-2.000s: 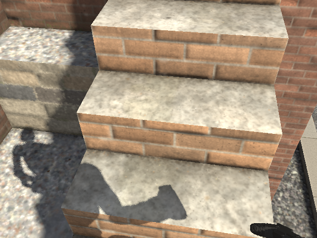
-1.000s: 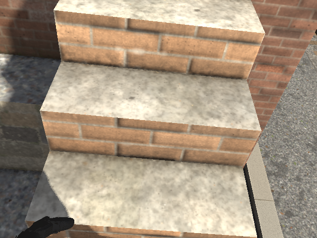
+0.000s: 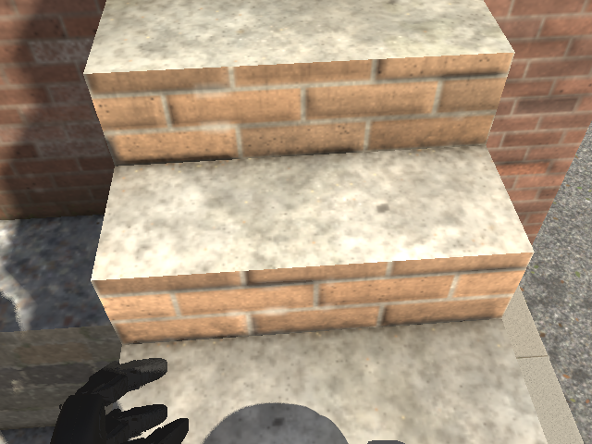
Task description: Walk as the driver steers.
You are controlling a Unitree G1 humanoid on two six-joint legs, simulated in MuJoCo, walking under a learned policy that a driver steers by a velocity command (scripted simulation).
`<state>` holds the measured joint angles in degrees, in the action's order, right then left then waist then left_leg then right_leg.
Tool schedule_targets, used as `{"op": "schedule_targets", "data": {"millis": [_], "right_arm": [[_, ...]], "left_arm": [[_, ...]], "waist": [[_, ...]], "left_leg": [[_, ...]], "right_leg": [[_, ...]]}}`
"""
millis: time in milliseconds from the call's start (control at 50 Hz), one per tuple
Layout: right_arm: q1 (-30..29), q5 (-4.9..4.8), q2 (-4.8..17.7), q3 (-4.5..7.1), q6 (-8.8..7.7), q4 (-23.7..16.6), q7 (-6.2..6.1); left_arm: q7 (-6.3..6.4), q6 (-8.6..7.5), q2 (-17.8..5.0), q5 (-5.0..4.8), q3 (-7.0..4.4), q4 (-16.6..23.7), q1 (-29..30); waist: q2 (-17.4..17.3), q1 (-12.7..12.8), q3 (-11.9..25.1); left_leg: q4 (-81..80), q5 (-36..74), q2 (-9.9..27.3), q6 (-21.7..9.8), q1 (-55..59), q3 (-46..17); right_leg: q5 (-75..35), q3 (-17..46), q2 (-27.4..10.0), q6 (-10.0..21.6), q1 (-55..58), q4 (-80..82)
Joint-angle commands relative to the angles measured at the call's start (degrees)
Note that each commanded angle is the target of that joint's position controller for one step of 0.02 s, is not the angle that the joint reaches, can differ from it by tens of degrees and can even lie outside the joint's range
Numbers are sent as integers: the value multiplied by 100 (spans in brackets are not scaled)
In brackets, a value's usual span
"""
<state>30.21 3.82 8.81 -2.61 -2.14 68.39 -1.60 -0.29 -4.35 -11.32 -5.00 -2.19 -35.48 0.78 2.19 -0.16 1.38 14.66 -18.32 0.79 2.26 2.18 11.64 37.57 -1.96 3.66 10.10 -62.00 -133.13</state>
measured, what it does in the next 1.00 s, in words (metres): climbs: right foot 0.19 m higher, then left foot 0.19 m higher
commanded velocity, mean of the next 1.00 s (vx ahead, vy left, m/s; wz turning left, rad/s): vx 0.50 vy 0.00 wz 0.07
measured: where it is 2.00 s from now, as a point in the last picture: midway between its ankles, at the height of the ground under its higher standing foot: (363, 43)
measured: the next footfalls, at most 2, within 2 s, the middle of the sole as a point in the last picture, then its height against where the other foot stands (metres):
right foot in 0.10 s outside the picture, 0.19 m higher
left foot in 0.62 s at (317, 423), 0.19 m higher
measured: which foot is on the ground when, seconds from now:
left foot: down 0.00-0.12, up 0.14-0.60, down 0.62-1.00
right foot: up 0.00-0.08, down 0.10-0.66, up 0.68-1.00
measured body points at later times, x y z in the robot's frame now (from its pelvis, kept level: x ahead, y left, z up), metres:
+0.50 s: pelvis +0.22 -0.06 +0.21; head +0.22 -0.11 +0.65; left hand +0.14 +0.13 +0.07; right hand +0.44 -0.21 +0.11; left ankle +0.35 +0.06 -0.16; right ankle +0.14 -0.09 -0.54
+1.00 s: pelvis +0.48 -0.10 +0.39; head +0.47 -0.14 +0.84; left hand +0.70 +0.11 +0.38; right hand +0.53 -0.34 +0.23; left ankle +0.38 +0.01 -0.32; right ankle +0.45 -0.25 -0.29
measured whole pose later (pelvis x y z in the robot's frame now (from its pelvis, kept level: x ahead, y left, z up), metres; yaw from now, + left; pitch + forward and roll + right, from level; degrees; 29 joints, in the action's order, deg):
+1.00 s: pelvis +0.48 -0.10 +0.39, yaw +8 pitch +6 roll +1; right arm 21.6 3.6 13.5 1.8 -3.1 57.1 3.5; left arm -1.1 -1.5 -9.0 3.1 6.3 -30.1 -0.9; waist -3.3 1.7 9.6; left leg 38.5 -11.4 -5.0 -5.4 -17.8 -7.3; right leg 17.0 4.7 0.0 6.8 -28.1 -53.8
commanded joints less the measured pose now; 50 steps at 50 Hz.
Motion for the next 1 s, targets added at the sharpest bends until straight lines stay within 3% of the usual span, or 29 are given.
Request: {"op": "schedule_targets", "data": {"millis": [20,40,60,80,100,120,140,160,200,220,260,360,440,480,520,560,600,640,660,680,700,760,800,860,880,900,940,980,1000], "right_arm": [[-1053,-365,278,-195,-127,-248,115],[-1853,-522,651,-170,-142,-593,110],[-793,-1073,1587,107,-309,-659,102],[-651,-1169,2464,251,-364,-473,31],[-1072,-1200,2543,396,-248,-479,-151],[-899,-802,2154,418,-78,-687,-335],[-1338,-457,1469,381,-22,-1281,-222],[-1394,53,1391,498,-349,-1796,107],[-2179,-79,417,314,-478,-2836,271],[-2054,-98,170,172,-551,-2919,244],[-1667,-312,-120,-69,-723,-2854,241],[-2486,-1026,-620,-225,-732,-2844,-159],[-3508,-1078,-398,-129,-231,-3332,-293],[-4037,-1094,-462,-170,10,-3456,-308],[-3567,-1044,-774,-205,135,-3284,-181],[-3172,-1118,-390,-140,168,-2960,38],[-2817,-1109,-161,16,333,-2687,161],[-2725,-1227,182,89,311,-2503,296],[-2417,-1252,334,177,172,-2287,402],[-1630,-798,806,370,175,-1814,391],[-2440,-119,709,305,180,-1815,122],[-1706,-38,-15,149,-190,-558,149],[-2061,-188,-271,84,-108,-518,405],[-2269,-596,342,244,-171,-756,495],[-2121,566,1137,536,-100,-1456,542],[-1750,593,1192,561,-96,-1417,498],[-947,237,1303,615,-170,-1323,680],[-1745,408,1472,671,-373,-1791,673],[-1282,-1058,1098,540,-102,-1981,128]], "left_arm": [[22,200,34,-9,297,1727,1371],[53,444,-183,-19,230,1184,-42],[136,597,-807,-193,119,644,-876],[151,692,-806,-232,-20,278,-1778],[165,824,-1173,-86,-226,-69,-2405],[103,922,-1415,90,-351,-296,-2076],[148,1056,-2464,467,-607,-493,-1690],[388,1129,-2484,881,-437,-280,-813],[89,783,-1294,715,-104,-1171,-610],[-101,569,-793,572,65,-1675,-750],[-316,313,-174,576,174,-2317,-1097],[-611,270,200,607,246,-3051,-2124],[-684,156,18,422,278,-2920,-2248],[-481,121,10,431,292,-2865,-2978],[-96,134,20,518,323,-2957,-3587],[185,117,-136,136,381,-2602,-3460],[741,55,-522,110,407,-2688,-4194],[1158,99,-949,86,338,-2285,-3666],[1146,56,-1161,-10,211,-1979,-3458],[895,-38,-814,202,197,-1619,-2516],[641,-227,-627,652,133,-756,-964],[268,-649,492,837,461,41,-1243],[184,-501,360,625,523,-257,-2088],[302,-202,61,413,464,-207,-1877],[-162,-10,-766,1031,477,487,-241],[-222,81,-657,1176,510,676,-283],[-86,332,-510,1157,708,1616,931],[-151,667,-820,1215,551,178,-2154],[86,253,-885,-147,154,-71,-2398]], "waist": [[-213,865,-988],[-6,1566,-299],[-192,1279,689],[-1471,1701,1530],[-1710,1995,1566],[-839,1740,1255],[1991,1112,1147],[2196,459,2013],[353,-172,295],[238,-396,-561],[-84,-603,-765],[-471,-32,-781],[-31,247,-865],[88,594,-691],[461,300,-49],[551,-23,344],[1706,-397,807],[1701,-852,753],[809,-1022,1096],[-1316,-1494,1381],[-1157,-1382,821],[713,128,-100],[333,877,-592],[-129,1111,-806],[-266,444,-311],[-909,476,97],[-253,580,251],[-304,1244,1232],[55,1030,762]], "left_leg": [[-1651,3359,1109,-689,-1394,423],[-1862,3801,544,-671,-3231,990],[-1379,6064,546,-972,-3060,717],[-669,10861,1246,-1064,-2318,442],[791,11885,1451,-872,-1094,469],[2417,10106,1369,-864,-881,-30],[5683,1478,-508,-260,-2470,-78],[9001,325,-705,-471,-3064,-1682],[10048,552,-368,-820,-4925,-1912],[10736,537,-334,-1012,-5490,-1946],[11348,620,-309,-1256,-5890,-1785],[12820,771,-935,-1258,-8007,-1496],[11356,1478,-593,-1186,-7855,-827],[10453,1647,-404,-1107,-7497,-349],[10252,1294,-169,-1152,-7099,-331],[7170,412,-514,-1309,-4020,547],[6495,-1483,-1024,-1181,-3034,820],[4083,-1983,-1018,-1291,-2758,193],[3292,-1285,-454,-1682,-1248,-1239],[1464,-1226,839,-2339,-482,-4345],[866,-103,1241,-2389,-1567,-5731],[1754,-75,931,-1807,-2507,-4290],[1484,112,574,-1544,-3147,-3114],[762,1033,632,-1699,-3817,-2659],[936,2427,385,-1889,-3882,-2022],[900,3953,518,-2041,-3379,-2353],[1235,6539,525,-1795,-1899,-2784],[3054,8350,-193,-1315,-734,-2824],[3718,4276,-699,-1021,-196,-2159]], "right_leg": [[-340,70,-829,244,-554,2474],[-1867,-97,-578,171,2773,3976],[-1561,-560,89,-10,5177,5352],[-1465,-931,519,-334,6683,4672],[-842,-824,620,-351,6092,5746],[-1062,135,661,-268,5643,7348],[-2256,4179,-857,112,5845,10571],[-2351,6235,-1121,-351,5704,12251],[861,5374,-905,-1023,4346,11845],[1129,5271,-817,-986,3621,11598],[-177,3546,-600,-683,3444,11085],[-2122,1651,-1227,-990,4115,11185],[-2464,854,-1042,-1428,3466,12092],[-3522,835,-1111,-1110,3958,12688],[-5629,727,-1318,-897,5447,12454],[-9986,-220,-1089,-1096,4890,12217],[-14595,36,-1886,-685,6116,11728],[-15384,-223,-1796,-777,7226,9735],[-13205,-117,-1303,-1205,5702,8304],[-4932,-344,-23,-1408,3418,5494],[-2506,678,-116,-1364,2374,2502],[-2931,1436,138,-70,1240,1780],[-3219,1441,23,-95,1250,2169],[-2079,647,-207,-497,1704,2860],[-349,685,-140,-37,1799,3795],[-316,613,-44,-51,1700,3722],[2149,619,58,-262,1198,6701],[-3486,1163,-303,-442,4070,11133],[-4320,-19,-760,-684,4971,13693]]}}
